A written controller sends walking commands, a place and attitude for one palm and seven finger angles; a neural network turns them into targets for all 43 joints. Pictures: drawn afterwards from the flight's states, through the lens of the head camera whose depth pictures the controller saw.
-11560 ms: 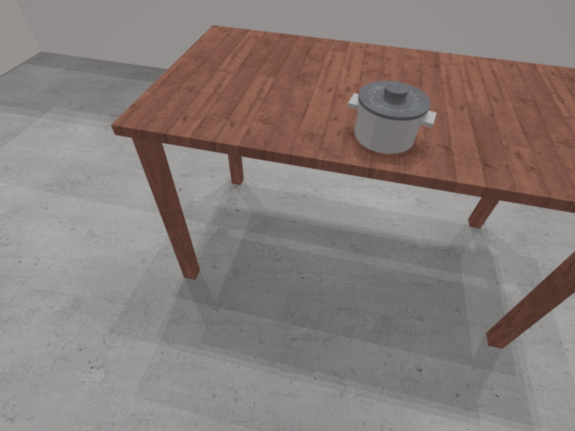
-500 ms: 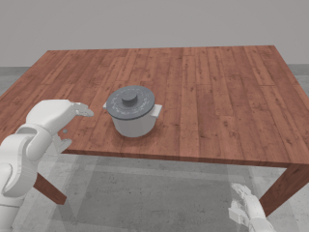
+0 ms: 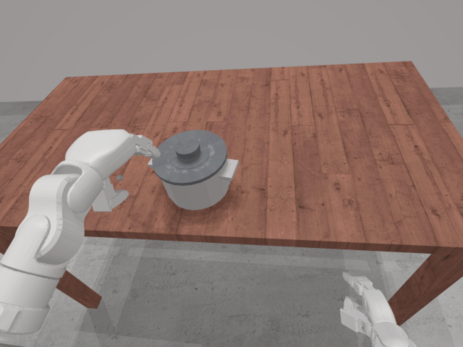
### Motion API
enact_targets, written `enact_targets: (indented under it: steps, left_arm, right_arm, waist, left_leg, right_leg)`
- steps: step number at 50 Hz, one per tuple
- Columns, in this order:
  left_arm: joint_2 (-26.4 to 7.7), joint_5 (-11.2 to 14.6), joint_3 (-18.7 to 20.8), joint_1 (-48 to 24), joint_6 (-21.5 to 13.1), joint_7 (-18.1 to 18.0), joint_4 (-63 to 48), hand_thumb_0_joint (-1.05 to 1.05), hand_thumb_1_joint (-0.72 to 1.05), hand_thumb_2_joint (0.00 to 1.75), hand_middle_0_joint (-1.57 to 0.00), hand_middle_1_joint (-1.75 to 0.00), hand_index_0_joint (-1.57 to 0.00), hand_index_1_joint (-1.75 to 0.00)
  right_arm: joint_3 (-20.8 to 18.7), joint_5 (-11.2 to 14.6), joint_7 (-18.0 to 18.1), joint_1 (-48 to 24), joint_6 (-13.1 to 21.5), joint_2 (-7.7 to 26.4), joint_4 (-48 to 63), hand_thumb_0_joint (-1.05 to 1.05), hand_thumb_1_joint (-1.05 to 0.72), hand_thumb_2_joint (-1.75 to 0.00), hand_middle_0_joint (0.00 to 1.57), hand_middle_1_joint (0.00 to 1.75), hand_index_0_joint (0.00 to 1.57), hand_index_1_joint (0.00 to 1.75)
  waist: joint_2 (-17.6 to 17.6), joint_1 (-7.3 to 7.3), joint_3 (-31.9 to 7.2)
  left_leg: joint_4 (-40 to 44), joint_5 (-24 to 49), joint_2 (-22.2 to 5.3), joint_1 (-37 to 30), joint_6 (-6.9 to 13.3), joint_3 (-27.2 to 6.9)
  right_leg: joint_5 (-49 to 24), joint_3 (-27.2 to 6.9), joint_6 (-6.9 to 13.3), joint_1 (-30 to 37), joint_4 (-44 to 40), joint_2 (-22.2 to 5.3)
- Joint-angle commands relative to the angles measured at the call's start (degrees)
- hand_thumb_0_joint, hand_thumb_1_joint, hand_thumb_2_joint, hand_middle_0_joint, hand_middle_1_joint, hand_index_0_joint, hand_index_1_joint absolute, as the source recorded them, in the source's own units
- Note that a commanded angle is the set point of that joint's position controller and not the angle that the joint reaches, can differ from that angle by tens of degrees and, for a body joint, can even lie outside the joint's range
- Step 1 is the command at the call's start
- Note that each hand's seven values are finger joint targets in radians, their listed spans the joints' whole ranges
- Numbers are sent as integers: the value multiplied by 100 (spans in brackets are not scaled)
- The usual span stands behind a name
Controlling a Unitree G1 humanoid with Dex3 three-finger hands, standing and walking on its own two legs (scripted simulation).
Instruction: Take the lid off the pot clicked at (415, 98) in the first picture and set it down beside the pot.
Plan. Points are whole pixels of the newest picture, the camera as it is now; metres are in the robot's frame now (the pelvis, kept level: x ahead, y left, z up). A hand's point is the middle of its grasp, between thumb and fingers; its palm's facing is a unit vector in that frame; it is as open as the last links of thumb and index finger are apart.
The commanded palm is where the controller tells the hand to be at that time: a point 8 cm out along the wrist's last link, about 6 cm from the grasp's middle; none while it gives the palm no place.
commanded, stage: move the open hand above the knob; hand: left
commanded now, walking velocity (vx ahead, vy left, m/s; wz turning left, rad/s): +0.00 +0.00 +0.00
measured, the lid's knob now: (187, 148) +0.47 +0.15 +0.09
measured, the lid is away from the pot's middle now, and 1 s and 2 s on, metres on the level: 0.00 0.00 0.00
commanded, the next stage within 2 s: none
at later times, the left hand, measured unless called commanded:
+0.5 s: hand (150, 159) +0.36 +0.17 +0.16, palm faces -0.12 -0.07 -0.99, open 10.1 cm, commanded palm +0.35 +0.18 +0.22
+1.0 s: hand (172, 139) +0.42 +0.15 +0.16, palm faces -0.17 -0.05 -0.98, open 10.1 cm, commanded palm +0.40 +0.16 +0.22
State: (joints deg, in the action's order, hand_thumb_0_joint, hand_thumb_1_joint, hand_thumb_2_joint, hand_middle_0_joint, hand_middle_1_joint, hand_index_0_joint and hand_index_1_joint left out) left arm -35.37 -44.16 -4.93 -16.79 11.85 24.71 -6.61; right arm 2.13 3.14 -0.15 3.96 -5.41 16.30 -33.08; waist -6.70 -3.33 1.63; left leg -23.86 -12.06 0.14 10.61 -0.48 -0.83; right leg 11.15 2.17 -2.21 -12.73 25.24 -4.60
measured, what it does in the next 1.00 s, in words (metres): stands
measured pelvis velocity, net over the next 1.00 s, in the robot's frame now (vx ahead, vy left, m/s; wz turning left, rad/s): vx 0.02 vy -0.01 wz -0.01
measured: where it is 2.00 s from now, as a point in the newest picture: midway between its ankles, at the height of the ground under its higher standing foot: outside the picture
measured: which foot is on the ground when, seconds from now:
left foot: down 0.00-1.00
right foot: down 0.00-1.00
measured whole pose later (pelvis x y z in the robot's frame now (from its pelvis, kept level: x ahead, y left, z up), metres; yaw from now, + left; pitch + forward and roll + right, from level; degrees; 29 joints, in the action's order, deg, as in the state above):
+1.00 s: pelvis +0.02 -0.01 +0.00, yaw +0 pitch +1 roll +1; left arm -28.9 -47.6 -14.5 -35.7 17.4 23.1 9.9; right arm 1.9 4.6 -0.7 4.9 -8.1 16.3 -34.5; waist -5.8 -0.8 0.2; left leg -24.3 -13.9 -0.1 11.8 -0.9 -0.5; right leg 13.9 1.7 -1.8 -15.1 27.8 -4.4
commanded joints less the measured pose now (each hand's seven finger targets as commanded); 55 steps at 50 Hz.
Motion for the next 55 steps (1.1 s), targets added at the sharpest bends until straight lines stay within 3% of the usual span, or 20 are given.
enact_targets:
  steps: [1,6,8,10,12,13,20,26,27,28,34,36,39,41,43,48,51,53,54,55]
  left_arm:
    - [-1353,-128,917,-2058,85,-288,-899,0,-33,149,-84,-8,-84,-8]
    - [-1108,-164,634,-2336,149,-351,-987,0,-33,149,-84,-8,-84,-8]
    - [-1059,-196,589,-2289,171,-373,-994,0,-33,149,-84,-8,-84,-8]
    - [-1002,-218,511,-2490,225,-407,-833,0,-33,149,-84,-8,-84,-8]
    - [-1171,-215,763,-2301,261,-467,-860,0,-33,149,-84,-8,-84,-8]
    - [-1118,-239,650,-2401,248,-455,-768,0,-33,149,-84,-8,-84,-8]
    - [-794,-255,295,-2750,332,-477,-644,0,-33,149,-84,-8,-84,-8]
    - [-1020,-352,398,-3296,410,-543,-217,0,-33,149,-84,-8,-84,-8]
    - [-975,-321,417,-3178,433,-550,-233,0,-33,149,-84,-8,-84,-8]
    - [-675,-331,79,-3381,422,-512,-134,0,-33,149,-84,-8,-84,-8]
    - [-974,-406,249,-3796,467,-486,233,0,-33,149,-84,-8,-84,-8]
    - [-647,-392,-16,-3884,494,-454,443,0,-33,149,-84,-8,-84,-8]
    - [-945,-408,240,-3893,488,-419,400,0,-33,149,-84,-8,-84,-8]
    - [-695,-433,12,-4038,519,-405,597,0,-33,149,-84,-8,-84,-8]
    - [-488,-411,-168,-4183,529,-383,495,0,-33,149,-84,-8,-84,-8]
    - [-745,-489,38,-4419,559,-425,712,0,-33,149,-84,-8,-84,-8]
    - [-375,-482,-275,-4547,610,-429,1033,0,-33,149,-84,-8,-84,-8]
    - [-635,-499,-43,-4618,623,-431,1033,0,-33,149,-84,-8,-84,-8]
    - [-666,-515,-62,-4711,619,-436,1143,0,-33,149,-84,-8,-84,-8]
    - [-444,-525,-277,-4862,644,-427,1227,0,-33,149,-84,-8,-84,-8]
  right_arm:
    - [-171,-8,18,-939,227,483,986,0,-90,-90,20,30,20,30]
    - [-155,5,-11,-994,177,441,988,0,-90,-90,20,30,20,30]
    - [-126,1,-47,-960,169,414,984,0,-90,-90,20,30,20,30]
    - [-139,12,-39,-993,126,425,953,0,-90,-90,20,30,20,30]
    - [-158,23,-69,-1104,146,454,995,0,-90,-90,20,30,20,30]
    - [-108,11,-53,-956,104,414,955,0,-90,-90,20,30,20,30]
    - [-126,43,-72,-1013,27,397,984,0,-90,-90,20,30,20,30]
    - [-122,62,-11,-944,-13,432,883,0,-90,-90,20,30,20,30]
    - [-125,85,-37,-1127,25,441,937,0,-90,-90,20,30,20,30]
    - [-88,74,-19,-964,3,394,887,0,-90,-90,20,30,20,30]
    - [-130,94,9,-915,9,448,833,0,-90,-90,20,30,20,30]
    - [-131,108,13,-858,1,431,813,0,-90,-90,20,30,20,30]
    - [-157,108,-4,-813,21,461,861,0,-90,-90,20,30,20,30]
    - [-138,125,-3,-817,7,444,839,0,-90,-90,20,30,20,30]
    - [-160,136,-26,-760,3,434,831,0,-90,-90,20,30,20,30]
    - [-148,123,-17,-717,29,442,793,0,-90,-90,20,30,20,30]
    - [-167,149,-28,-691,-6,444,751,0,-90,-90,20,30,20,30]
    - [-170,143,-21,-638,-3,466,749,0,-90,-90,20,30,20,30]
    - [-160,148,-15,-707,-13,478,754,0,-90,-90,20,30,20,30]
    - [-149,152,-8,-697,-25,456,723,0,-90,-90,20,30,20,30]
  waist:
    - [616,-43,-1640]
    - [414,-13,-1707]
    - [392,-2,-2007]
    - [554,31,-1720]
    - [521,-20,-1839]
    - [535,-19,-2007]
    - [655,44,-1821]
    - [731,69,-1840]
    - [634,80,-1875]
    - [647,124,-2051]
    - [700,137,-2071]
    - [763,175,-1958]
    - [768,128,-2180]
    - [723,182,-1981]
    - [739,225,-2177]
    - [849,181,-2396]
    - [818,251,-2053]
    - [956,215,-2332]
    - [870,225,-2187]
    - [835,272,-2140]
  left_leg:
    - [265,1191,199,-257,239,45]
    - [256,1241,194,-323,219,46]
    - [232,1469,202,-420,219,70]
    - [242,1280,174,-313,204,60]
    - [149,1299,169,-340,233,36]
    - [222,1420,200,-305,216,101]
    - [183,1240,189,-243,212,116]
    - [191,1128,184,-185,219,127]
    - [130,1097,171,-214,227,99]
    - [180,1213,220,-246,222,137]
    - [135,1215,213,-220,236,143]
    - [133,1249,221,-203,245,146]
    - [89,1410,232,-239,266,162]
    - [103,1409,227,-197,249,161]
    - [98,1459,231,-308,265,174]
    - [70,1645,245,-289,277,150]
    - [77,1498,220,-244,260,153]
    - [47,1548,235,-272,286,189]
    - [59,1473,231,-190,267,165]
    - [69,1422,246,-191,271,172]
  right_leg:
    - [-1029,116,353,758,-170,374]
    - [-1035,117,379,722,-130,376]
    - [-1148,120,394,861,-60,399]
    - [-1080,121,379,707,-111,387]
    - [-1133,64,427,731,-48,417]
    - [-1176,104,400,896,-32,385]
    - [-1117,99,383,711,-41,369]
    - [-1055,73,384,707,-26,356]
    - [-1018,33,417,672,19,393]
    - [-1069,97,389,779,28,365]
    - [-1221,55,379,804,37,355]
    - [-1284,85,374,721,42,353]
    - [-1517,56,369,902,89,340]
    - [-1489,86,376,750,100,350]
    - [-1492,98,371,804,95,365]
    - [-1731,85,375,992,180,363]
    - [-1590,139,382,676,130,365]
    - [-1674,100,368,874,155,364]
    - [-1632,107,379,799,161,359]
    - [-1592,118,376,726,144,350]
